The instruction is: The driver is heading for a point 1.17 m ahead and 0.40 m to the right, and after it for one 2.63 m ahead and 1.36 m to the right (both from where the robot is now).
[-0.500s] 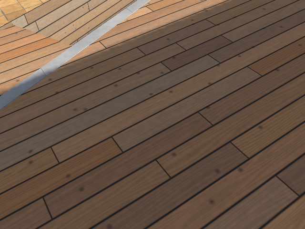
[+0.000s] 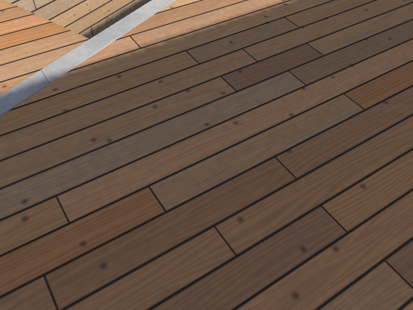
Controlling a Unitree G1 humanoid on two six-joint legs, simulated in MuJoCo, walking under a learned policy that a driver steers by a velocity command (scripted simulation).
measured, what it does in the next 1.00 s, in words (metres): walks ahead, turning right: right foot, then left foot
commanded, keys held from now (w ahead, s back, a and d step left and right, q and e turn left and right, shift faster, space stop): w+shift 0.02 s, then w+e+shift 0.84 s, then w+shift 0.14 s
